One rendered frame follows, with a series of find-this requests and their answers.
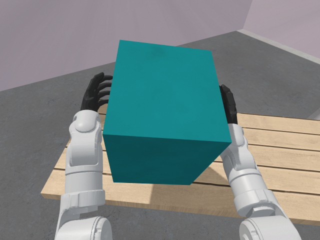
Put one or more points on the left robot forearm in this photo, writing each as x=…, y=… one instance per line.
x=83, y=168

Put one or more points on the right robot forearm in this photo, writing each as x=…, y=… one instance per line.
x=252, y=198

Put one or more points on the robot right upper arm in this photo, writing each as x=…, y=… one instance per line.
x=267, y=228

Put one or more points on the robot left upper arm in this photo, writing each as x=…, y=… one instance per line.
x=89, y=228

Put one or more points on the left robot hand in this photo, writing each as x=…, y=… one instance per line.
x=92, y=95

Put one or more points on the carton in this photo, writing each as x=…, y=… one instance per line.
x=165, y=121

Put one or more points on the table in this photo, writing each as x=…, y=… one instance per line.
x=286, y=151

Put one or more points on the right robot hand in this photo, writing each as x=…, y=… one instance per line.
x=229, y=104

